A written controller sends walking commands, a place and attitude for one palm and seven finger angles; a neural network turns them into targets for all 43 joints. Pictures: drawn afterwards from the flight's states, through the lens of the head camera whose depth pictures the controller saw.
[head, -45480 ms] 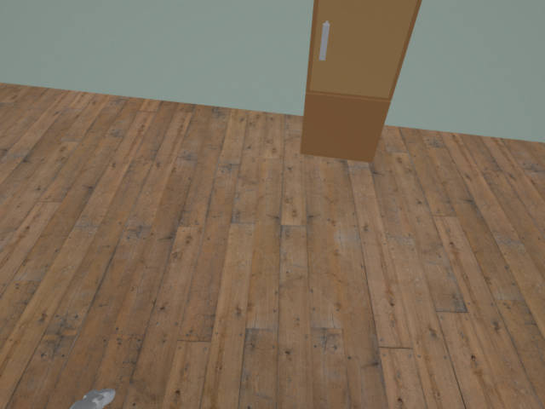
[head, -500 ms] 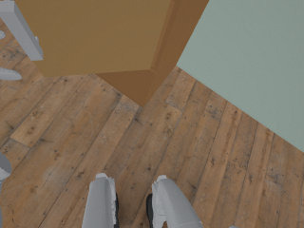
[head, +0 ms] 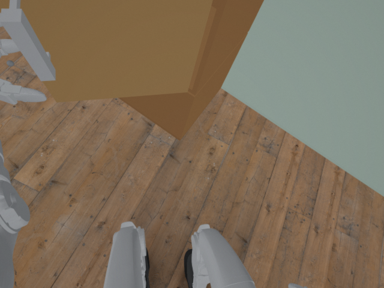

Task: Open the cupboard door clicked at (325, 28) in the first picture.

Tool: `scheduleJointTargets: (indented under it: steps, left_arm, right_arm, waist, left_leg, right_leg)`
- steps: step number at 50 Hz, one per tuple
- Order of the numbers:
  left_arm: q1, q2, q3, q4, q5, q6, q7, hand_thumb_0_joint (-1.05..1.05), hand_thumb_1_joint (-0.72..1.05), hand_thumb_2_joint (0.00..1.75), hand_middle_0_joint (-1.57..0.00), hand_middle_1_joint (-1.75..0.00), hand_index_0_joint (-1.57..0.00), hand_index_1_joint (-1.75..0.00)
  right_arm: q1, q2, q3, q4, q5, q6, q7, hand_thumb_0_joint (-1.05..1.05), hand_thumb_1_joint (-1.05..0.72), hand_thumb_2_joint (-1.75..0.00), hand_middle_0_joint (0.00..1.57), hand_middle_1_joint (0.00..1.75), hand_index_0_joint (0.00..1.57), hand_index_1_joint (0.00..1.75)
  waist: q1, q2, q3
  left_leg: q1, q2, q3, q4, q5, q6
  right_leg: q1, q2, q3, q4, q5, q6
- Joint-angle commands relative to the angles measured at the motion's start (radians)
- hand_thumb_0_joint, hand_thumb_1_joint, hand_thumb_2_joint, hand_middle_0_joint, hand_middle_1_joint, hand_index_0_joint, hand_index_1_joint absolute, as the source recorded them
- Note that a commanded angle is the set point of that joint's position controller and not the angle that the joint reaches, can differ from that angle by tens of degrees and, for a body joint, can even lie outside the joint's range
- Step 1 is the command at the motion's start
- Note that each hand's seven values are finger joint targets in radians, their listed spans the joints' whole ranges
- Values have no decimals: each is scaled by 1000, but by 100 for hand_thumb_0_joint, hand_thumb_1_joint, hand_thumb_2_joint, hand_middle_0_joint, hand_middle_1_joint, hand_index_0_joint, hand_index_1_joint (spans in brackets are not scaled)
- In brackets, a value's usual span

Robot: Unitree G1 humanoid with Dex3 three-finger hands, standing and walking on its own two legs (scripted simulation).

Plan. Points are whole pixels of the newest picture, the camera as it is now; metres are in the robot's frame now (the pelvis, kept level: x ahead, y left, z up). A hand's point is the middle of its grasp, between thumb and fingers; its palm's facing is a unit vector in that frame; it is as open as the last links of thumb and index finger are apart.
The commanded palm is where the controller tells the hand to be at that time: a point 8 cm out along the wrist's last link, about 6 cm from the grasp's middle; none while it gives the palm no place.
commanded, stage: slide the fingers in behind the handle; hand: left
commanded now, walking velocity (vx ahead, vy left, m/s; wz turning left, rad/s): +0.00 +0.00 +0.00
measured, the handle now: (33, 40) +0.57 +0.27 +0.05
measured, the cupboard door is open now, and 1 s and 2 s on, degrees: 46 46 46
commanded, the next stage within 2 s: close the thumb around the handle in 1.16 s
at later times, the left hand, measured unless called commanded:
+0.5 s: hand (28, 62) +0.51 +0.27 +0.06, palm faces +0.14 -0.99 -0.01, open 14.0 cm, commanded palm +0.50 +0.28 +0.05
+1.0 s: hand (44, 61) +0.52 +0.25 +0.06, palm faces +0.16 -0.99 -0.02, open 14.0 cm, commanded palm +0.50 +0.27 +0.05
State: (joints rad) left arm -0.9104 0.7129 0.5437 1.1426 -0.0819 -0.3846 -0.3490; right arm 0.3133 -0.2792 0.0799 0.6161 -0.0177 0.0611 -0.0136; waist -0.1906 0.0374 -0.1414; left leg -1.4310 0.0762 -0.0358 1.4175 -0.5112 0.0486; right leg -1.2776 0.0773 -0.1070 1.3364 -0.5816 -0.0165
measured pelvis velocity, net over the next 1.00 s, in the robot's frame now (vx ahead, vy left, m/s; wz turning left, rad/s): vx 0.01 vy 0.00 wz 0.02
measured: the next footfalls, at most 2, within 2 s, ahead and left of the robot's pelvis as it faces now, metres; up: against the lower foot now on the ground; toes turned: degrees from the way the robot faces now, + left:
none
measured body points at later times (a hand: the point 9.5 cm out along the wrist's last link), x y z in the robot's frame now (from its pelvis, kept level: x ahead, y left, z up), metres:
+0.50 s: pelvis +0.00 +0.00 +0.01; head +0.17 +0.06 +0.42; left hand +0.50 +0.32 +0.06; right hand +0.03 -0.26 -0.10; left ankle +0.06 +0.09 -0.59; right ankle +0.02 -0.12 -0.59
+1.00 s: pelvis +0.01 +0.00 +0.01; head +0.17 +0.04 +0.42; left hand +0.51 +0.30 +0.06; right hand +0.03 -0.27 -0.10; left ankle +0.06 +0.09 -0.59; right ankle +0.02 -0.12 -0.59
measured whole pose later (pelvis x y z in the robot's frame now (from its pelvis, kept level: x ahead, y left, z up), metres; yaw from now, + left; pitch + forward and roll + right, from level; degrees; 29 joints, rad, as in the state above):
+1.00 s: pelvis +0.01 +0.00 +0.01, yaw +1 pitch +29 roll -6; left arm -0.91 0.58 0.44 1.17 -0.08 -0.46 -0.21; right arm 0.33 -0.26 0.06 0.65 -0.03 0.07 0.01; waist -0.18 0.05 -0.15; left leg -1.39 0.06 -0.03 1.38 -0.51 0.04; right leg -1.24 0.07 -0.10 1.32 -0.59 -0.02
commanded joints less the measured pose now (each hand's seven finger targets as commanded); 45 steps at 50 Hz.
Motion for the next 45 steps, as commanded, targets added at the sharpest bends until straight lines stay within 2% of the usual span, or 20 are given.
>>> scheduleJointTargets:
  steps: [1,2,3,4,7,8,12,15,18,21,24,26,29,32,33,34,38,42,43,45]
  left_arm:
    - [-399,285,4,-200,-25,-73,13,0,-50,30,-30,-120,-30,-120]
    - [-376,282,-3,-176,-19,-69,12,0,-50,30,-30,-120,-30,-120]
    - [-409,241,-38,-180,-28,-67,10,0,-50,30,-30,-120,-30,-120]
    - [-407,264,-16,-194,-29,-72,11,0,-50,30,-30,-120,-30,-120]
    - [-387,220,-32,-198,-42,-86,8,0,-50,30,-30,-120,-30,-120]
    - [-387,189,-54,-177,-42,-83,8,0,-50,30,-30,-120,-30,-120]
    - [-389,203,-38,-176,-37,-87,28,0,-50,30,-30,-120,-30,-120]
    - [-382,209,-25,-179,-33,-90,52,0,-50,30,-30,-120,-30,-120]
    - [-414,238,-7,-220,-20,-116,75,0,-50,30,-30,-120,-30,-120]
    - [-395,185,-30,-262,-22,-142,84,0,-50,30,-30,-120,-30,-120]
    - [-390,157,-49,-218,-21,-132,89,0,-50,30,-30,-120,-30,-120]
    - [-400,99,-87,-188,-24,-119,89,0,-50,30,-30,-120,-30,-120]
    - [-422,123,-76,-170,-22,-104,100,0,-50,30,-30,-120,-30,-120]
    - [-420,110,-72,-228,-17,-131,116,0,-50,30,-30,-120,-30,-120]
    - [-422,83,-92,-236,-20,-138,119,0,-50,30,-30,-120,-30,-120]
    - [-399,101,-72,-222,-20,-142,126,0,-50,30,-30,-120,-30,-120]
    - [-388,82,-86,-163,-10,-135,143,0,-50,30,-30,-120,-30,-120]
    - [-410,102,-91,-168,15,-138,155,0,-50,30,-30,-120,-30,-120]
    - [-424,70,-117,-175,13,-140,152,0,-50,30,-30,-120,-30,-120]
    - [-414,95,-90,-188,0,-146,146,0,-50,30,-30,-120,-30,-120]
  right_arm:
    - [186,-210,-78,-26,3,-8,-13,0,-90,-90,20,30,20,30]
    - [185,-215,-80,-26,5,-6,-14,0,-90,-90,20,30,20,30]
    - [181,-213,-79,-23,6,-8,-15,0,-90,-90,20,30,20,30]
    - [186,-215,-83,-19,2,-10,-18,0,-90,-90,20,30,20,30]
    - [191,-214,-87,-13,0,-14,-16,0,-90,-90,20,30,20,30]
    - [192,-211,-88,-9,1,-13,-14,0,-90,-90,20,30,20,30]
    - [195,-211,-88,-11,-2,-12,-13,0,-90,-90,20,30,20,30]
    - [193,-207,-86,-17,-3,-11,-10,0,-90,-90,20,30,20,30]
    - [192,-204,-86,-16,-8,-9,-7,0,-90,-90,20,30,20,30]
    - [193,-201,-95,-16,-11,-11,1,0,-90,-90,20,30,20,30]
    - [192,-201,-96,-6,-9,-4,2,0,-90,-90,20,30,20,30]
    - [197,-199,-96,-5,-7,-3,3,0,-90,-90,20,30,20,30]
    - [195,-203,-93,-4,-8,1,-2,0,-90,-90,20,30,20,30]
    - [198,-196,-99,-6,-15,-3,1,0,-90,-90,20,30,20,30]
    - [195,-192,-100,-4,-16,-3,5,0,-90,-90,20,30,20,30]
    - [196,-193,-101,-5,-15,-2,6,0,-90,-90,20,30,20,30]
    - [191,-189,-96,-5,-13,6,10,0,-90,-90,20,30,20,30]
    - [193,-190,-94,-12,-15,8,10,0,-90,-90,20,30,20,30]
    - [193,-186,-95,-10,-14,9,11,0,-90,-90,20,30,20,30]
    - [190,-187,-97,-11,-14,7,10,0,-90,-90,20,30,20,30]
  waist:
    - [3,223,-523]
    - [8,219,-511]
    - [-13,208,-495]
    - [-1,219,-517]
    - [3,230,-553]
    - [-7,219,-526]
    - [8,225,-524]
    - [11,197,-517]
    - [17,232,-550]
    - [21,250,-600]
    - [7,222,-549]
    - [-9,212,-516]
    - [-13,191,-496]
    - [8,234,-587]
    - [2,231,-590]
    - [10,217,-581]
    - [-4,170,-503]
    - [-5,186,-508]
    - [-14,192,-510]
    - [-5,185,-538]
  left_leg:
    - [648,-1,-103,-163,305,-12]
    - [649,0,-106,-172,289,-17]
    - [641,-2,-106,-173,268,-13]
    - [653,0,-108,-175,269,-15]
    - [709,0,-123,-177,322,-22]
    - [706,1,-127,-182,315,-23]
    - [690,-3,-121,-186,302,-24]
    - [653,-8,-107,-183,283,-18]
    - [677,-6,-106,-176,334,-22]
    - [747,-4,-119,-181,371,-29]
    - [720,-4,-118,-187,340,-29]
    - [720,-6,-127,-198,310,-28]
    - [677,-9,-118,-196,275,-22]
    - [754,-9,-122,-191,357,-30]
    - [760,-9,-122,-187,377,-32]
    - [747,-9,-117,-187,366,-31]
    - [661,-14,-99,-187,314,-22]
    - [650,-16,-93,-185,299,-18]
    - [666,-17,-96,-187,309,-20]
    - [657,-17,-88,-178,315,-18]
  right_leg:
    - [53,1,51,-175,216,-15]
    - [42,0,46,-175,202,-16]
    - [33,-1,49,-184,195,-12]
    - [37,-2,47,-179,195,-15]
    - [14,-4,41,-171,220,-20]
    - [2,-4,37,-174,216,-18]
    - [13,-7,39,-171,209,-20]
    - [49,-5,48,-181,205,-17]
    - [56,-5,47,-167,232,-20]
    - [42,-3,43,-162,245,-24]
    - [40,-4,40,-173,233,-19]
    - [13,-5,36,-177,219,-19]
    - [27,-8,42,-185,208,-16]
    - [33,-8,39,-173,245,-22]
    - [37,-7,40,-175,255,-21]
    - [48,-6,42,-180,250,-21]
    - [67,-5,46,-188,235,-15]
    - [71,-6,53,-186,228,-16]
    - [64,-6,51,-187,234,-17]
    - [94,-4,58,-190,245,-16]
